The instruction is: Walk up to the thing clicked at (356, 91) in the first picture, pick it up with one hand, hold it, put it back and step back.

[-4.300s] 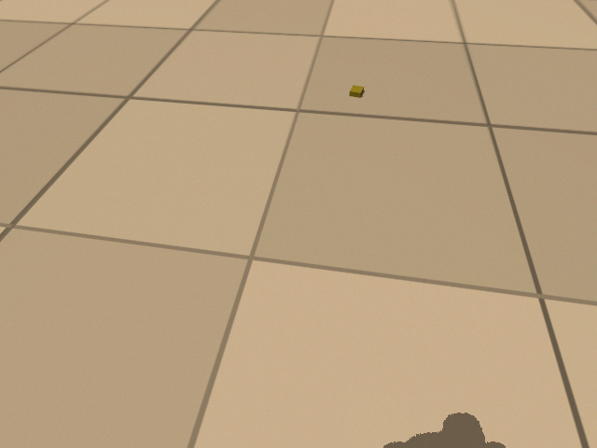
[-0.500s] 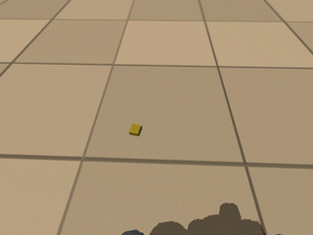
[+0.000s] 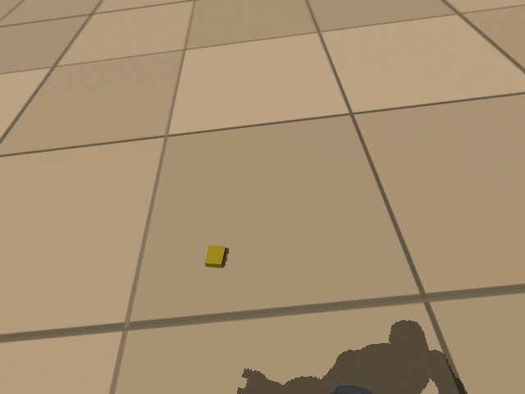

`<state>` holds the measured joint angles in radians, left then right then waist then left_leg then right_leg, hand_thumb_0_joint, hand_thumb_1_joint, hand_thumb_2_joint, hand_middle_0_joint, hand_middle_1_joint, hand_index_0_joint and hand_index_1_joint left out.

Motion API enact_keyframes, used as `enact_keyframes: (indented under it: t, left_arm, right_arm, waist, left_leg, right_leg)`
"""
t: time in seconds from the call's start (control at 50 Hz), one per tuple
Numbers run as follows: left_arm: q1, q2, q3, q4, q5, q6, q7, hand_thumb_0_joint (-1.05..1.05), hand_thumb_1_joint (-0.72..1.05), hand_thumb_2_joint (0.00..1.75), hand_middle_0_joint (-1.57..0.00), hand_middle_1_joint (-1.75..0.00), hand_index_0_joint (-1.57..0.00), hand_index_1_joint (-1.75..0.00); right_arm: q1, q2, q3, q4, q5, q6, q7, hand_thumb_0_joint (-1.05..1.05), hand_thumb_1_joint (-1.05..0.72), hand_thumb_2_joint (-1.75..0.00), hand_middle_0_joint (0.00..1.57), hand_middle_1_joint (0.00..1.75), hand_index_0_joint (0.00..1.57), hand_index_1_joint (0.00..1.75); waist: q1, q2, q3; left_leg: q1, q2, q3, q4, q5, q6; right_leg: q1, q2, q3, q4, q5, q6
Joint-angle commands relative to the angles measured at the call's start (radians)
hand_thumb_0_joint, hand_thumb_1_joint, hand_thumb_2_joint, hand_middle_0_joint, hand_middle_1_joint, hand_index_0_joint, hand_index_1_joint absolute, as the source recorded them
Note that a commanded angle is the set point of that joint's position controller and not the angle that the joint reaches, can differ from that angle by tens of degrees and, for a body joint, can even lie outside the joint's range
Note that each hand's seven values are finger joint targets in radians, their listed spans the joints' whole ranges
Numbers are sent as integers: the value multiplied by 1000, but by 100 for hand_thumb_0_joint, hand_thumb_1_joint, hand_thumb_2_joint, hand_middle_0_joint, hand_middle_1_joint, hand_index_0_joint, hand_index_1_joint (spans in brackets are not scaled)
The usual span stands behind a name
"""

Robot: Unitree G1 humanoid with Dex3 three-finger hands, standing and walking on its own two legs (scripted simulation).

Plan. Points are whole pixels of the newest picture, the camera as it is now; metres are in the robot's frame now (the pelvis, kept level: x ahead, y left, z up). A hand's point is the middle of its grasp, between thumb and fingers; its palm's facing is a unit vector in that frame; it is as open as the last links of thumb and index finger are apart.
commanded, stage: walk up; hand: left
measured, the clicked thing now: (215, 256) +0.76 +0.30 -0.74
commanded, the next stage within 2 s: none
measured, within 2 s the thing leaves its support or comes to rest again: neither
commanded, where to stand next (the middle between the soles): +0.38 +0.07 m, yaw -2 degrees
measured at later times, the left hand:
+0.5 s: hand (97, 388) +0.17 +0.33 -0.15, palm faces -0.03 -0.92 -0.39, open 7.4 cm
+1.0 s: hand (127, 281) +0.36 +0.32 -0.12, palm faces -0.07 -0.90 -0.43, open 7.4 cm
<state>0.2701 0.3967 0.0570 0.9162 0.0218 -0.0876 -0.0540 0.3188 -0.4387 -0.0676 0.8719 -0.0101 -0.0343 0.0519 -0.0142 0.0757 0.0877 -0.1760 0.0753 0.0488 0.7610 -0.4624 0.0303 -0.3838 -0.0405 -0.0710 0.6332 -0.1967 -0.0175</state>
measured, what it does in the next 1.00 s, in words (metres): walks ahead: left foot, then right foot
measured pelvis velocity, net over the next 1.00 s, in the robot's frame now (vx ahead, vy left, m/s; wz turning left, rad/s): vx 0.27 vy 0.05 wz -0.04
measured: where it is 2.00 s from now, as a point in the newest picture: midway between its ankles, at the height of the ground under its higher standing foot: (269, 362)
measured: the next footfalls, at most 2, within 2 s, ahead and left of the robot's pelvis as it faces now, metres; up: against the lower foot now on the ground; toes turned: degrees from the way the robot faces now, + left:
left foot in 0.44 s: +0.26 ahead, +0.18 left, +0.00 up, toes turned +4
right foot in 0.88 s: +0.36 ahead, -0.06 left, +0.00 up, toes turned -4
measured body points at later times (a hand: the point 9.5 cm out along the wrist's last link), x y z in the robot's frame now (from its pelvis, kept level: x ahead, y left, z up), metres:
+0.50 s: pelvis +0.15 +0.05 +0.00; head +0.17 +0.06 +0.45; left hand +0.17 +0.38 -0.12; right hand +0.25 -0.28 -0.09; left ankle +0.22 +0.17 -0.72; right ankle +0.09 -0.11 -0.70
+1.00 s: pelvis +0.27 +0.05 +0.00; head +0.29 +0.02 +0.45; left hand +0.36 +0.36 -0.09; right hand +0.31 -0.25 -0.14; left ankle +0.25 +0.18 -0.67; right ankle +0.35 -0.05 -0.72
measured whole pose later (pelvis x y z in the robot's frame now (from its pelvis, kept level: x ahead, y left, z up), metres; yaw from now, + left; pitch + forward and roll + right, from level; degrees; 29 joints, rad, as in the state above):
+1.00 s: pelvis +0.27 +0.05 +0.00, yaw -2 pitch -4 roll +1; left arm 0.24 0.37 0.02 0.87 0.01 -0.07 -0.01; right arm 0.28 -0.40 -0.03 0.86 0.00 0.01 0.02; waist 0.00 0.06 0.13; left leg -0.35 0.00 0.02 1.01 -0.54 0.04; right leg -0.35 -0.02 -0.04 0.62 -0.20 -0.04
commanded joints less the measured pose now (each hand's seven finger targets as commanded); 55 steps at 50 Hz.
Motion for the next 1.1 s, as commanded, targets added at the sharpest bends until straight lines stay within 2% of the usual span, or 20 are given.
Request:
enact_keyframes:
  t: [0.0,0.06,0.1,0.16,0.3,0.38,0.42,0.44,0.46,0.48,0.5,0.56,0.7,0.8,0.84,0.86,0.88,0.92,0.98,1.08]
  left_arm:
    - [167,366,95,-54,-28,-28,44,0,90,90,-20,-30,-20,-30]
    - [86,279,67,-73,-37,-31,53,0,90,90,-20,-30,-20,-30]
    - [89,273,57,-75,-32,-36,53,0,90,90,-20,-30,-20,-30]
    - [98,264,59,-101,-26,-40,51,0,90,90,-20,-30,-20,-30]
    - [100,306,76,-124,-13,-34,51,0,90,90,-20,-30,-20,-30]
    - [22,329,75,-139,-12,-27,51,0,90,90,-20,-30,-20,-30]
    - [60,259,47,-135,-8,-21,50,0,90,90,-20,-30,-20,-30]
    - [131,182,23,-134,-18,-19,46,0,90,90,-20,-30,-20,-30]
    - [157,136,13,-132,-30,-14,47,0,90,90,-20,-30,-20,-30]
    - [117,242,38,-111,-22,-7,65,0,90,90,-20,-30,-20,-30]
    - [76,263,33,-111,-19,-5,70,0,90,90,-20,-30,-20,-30]
    - [132,241,34,-71,-38,3,48,0,90,90,-20,-30,-20,-30]
    - [33,203,33,-98,-19,9,27,0,90,90,-20,-30,-20,-30]
    - [48,155,25,-75,-13,-3,50,0,90,90,-20,-30,-20,-30]
    - [142,197,41,-44,-10,-15,65,0,90,90,-20,-30,-20,-30]
    - [178,263,61,-43,-6,-21,74,0,90,90,-20,-30,-20,-30]
    - [174,315,71,-73,-12,-21,72,0,90,90,-20,-30,-20,-30]
    - [83,328,70,-96,-22,-4,68,0,90,90,-20,-30,-20,-30]
    - [22,273,48,-107,-17,3,70,0,90,90,-20,-30,-20,-30]
    - [-32,244,40,-113,5,16,62,0,90,90,-20,-30,-20,-30]
  right_arm:
    - [-21,-214,-45,-99,-1,-18,-24,0,-90,-90,20,30,20,30]
    - [10,-168,-39,-50,18,-8,-15,0,-90,-90,20,30,20,30]
    - [32,-152,-39,-43,10,5,-6,0,-90,-90,20,30,20,30]
    - [-20,-143,-45,-55,0,14,9,0,-90,-90,20,30,20,30]
    - [-153,-149,-58,-97,-19,2,35,0,-90,-90,20,30,20,30]
    - [-71,-166,-71,-72,-19,-12,35,0,-90,-90,20,30,20,30]
    - [70,-204,-88,-25,-21,-27,19,0,-90,-90,20,30,20,30]
    - [147,-265,-106,-17,-30,-38,4,0,-90,-90,20,30,20,30]
    - [113,-306,-105,-53,-25,-45,-5,0,-90,-90,20,30,20,30]
    - [112,-316,-107,-54,6,-41,-3,0,-90,-90,20,30,20,30]
    - [89,-295,-103,-56,11,-34,-8,0,-90,-90,20,30,20,30]
    - [-29,-209,-62,-92,10,-45,-20,0,-90,-90,20,30,20,30]
    - [21,-231,-67,-113,-1,-42,-19,0,-90,-90,20,30,20,30]
    - [-27,-189,-43,-121,3,-17,-30,0,-90,-90,20,30,20,30]
    - [-27,-140,-22,-127,23,-13,-33,0,-90,-90,20,30,20,30]
    - [2,-91,-4,-136,33,-15,-35,0,-90,-90,20,30,20,30]
    - [75,-67,7,-134,26,-6,-31,0,-90,-90,20,30,20,30]
    - [47,-192,-36,-89,4,19,-52,0,-90,-90,20,30,20,30]
    - [39,-187,-39,-41,10,26,-41,0,-90,-90,20,30,20,30]
    - [33,-118,-14,1,-1,17,-33,0,-90,-90,20,30,20,30]
  waist:
    - [96,-260,-98]
    - [35,-209,-48]
    - [22,-236,-45]
    - [33,-220,-27]
    - [66,-206,24]
    - [-10,-181,-12]
    - [-78,-15,-100]
    - [-96,209,-149]
    - [-57,278,-100]
    - [-65,172,-83]
    - [-50,108,-32]
    - [18,71,9]
    - [-26,108,-4]
    - [15,25,-52]
    - [73,-106,-144]
    - [86,-265,-217]
    - [57,-349,-232]
    - [52,-237,-128]
    - [27,-198,-33]
    - [20,-289,-44]
  left_leg:
    - [-485,-34,-95,419,-53,15]
    - [-413,-1,-143,347,106,9]
    - [-343,-18,-113,315,172,-3]
    - [-379,-15,-98,202,226,-28]
    - [-295,43,-62,-75,256,-31]
    - [-94,27,-28,-158,221,0]
    - [159,-33,-29,-235,156,21]
    - [254,102,-248,-385,-21,75]
    - [292,283,-617,-488,27,142]
    - [232,355,-679,-476,103,233]
    - [116,345,-609,-471,184,246]
    - [-11,183,-239,-455,376,160]
    - [0,185,-181,-488,284,219]
    - [-40,146,-81,-251,715,170]
    - [-61,60,-23,-14,624,91]
    - [-168,-3,8,160,382,49]
    - [-327,-94,-25,270,-75,21]
    - [-385,-47,-78,351,-176,21]
    - [-350,-20,-107,287,-1,0]
    - [-204,-31,-33,18,73,-30]
  right_leg:
    - [407,-403,719,-376,-188,-248]
    - [300,-238,342,-343,83,-131]
    - [223,-194,246,-349,182,-121]
    - [236,-193,188,-374,157,-159]
    - [153,-235,197,-377,-190,-189]
    - [52,-248,200,-284,-229,-172]
    - [-28,-155,107,36,-9,-119]
    - [-117,-46,16,361,22,-66]
    - [-339,98,31,483,-293,-18]
    - [-324,35,102,551,-356,-36]
    - [-302,5,140,577,-333,-40]
    - [-177,-47,146,448,-186,-30]
    - [-136,-50,50,169,-85,16]
    - [78,19,-2,-42,54,0]
    - [291,25,21,-202,224,-25]
    - [409,-121,224,-227,311,-69]
    - [477,-337,575,-277,195,-153]
    - [333,-387,651,-319,-124,-284]
    - [163,-237,401,-372,-293,-185]
    - [62,-165,214,-310,-49,-177]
